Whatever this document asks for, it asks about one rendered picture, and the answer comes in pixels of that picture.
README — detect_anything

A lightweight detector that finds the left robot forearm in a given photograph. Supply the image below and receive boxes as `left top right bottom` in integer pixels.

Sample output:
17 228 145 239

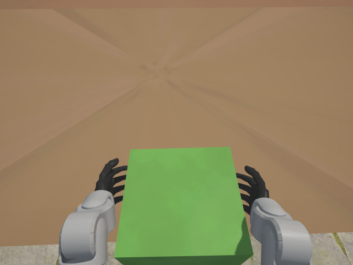
58 190 116 265

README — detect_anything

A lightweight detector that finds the right robot forearm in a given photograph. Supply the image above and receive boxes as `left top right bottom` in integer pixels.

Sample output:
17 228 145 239
250 198 313 265

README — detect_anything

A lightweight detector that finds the robot right hand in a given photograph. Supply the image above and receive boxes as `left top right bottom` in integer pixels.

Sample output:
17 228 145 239
236 166 269 215

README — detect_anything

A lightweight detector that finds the robot left hand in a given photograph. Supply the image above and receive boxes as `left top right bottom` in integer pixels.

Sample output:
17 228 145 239
95 158 128 204

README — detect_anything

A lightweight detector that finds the carton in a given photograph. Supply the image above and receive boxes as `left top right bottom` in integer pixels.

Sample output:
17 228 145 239
114 147 254 265

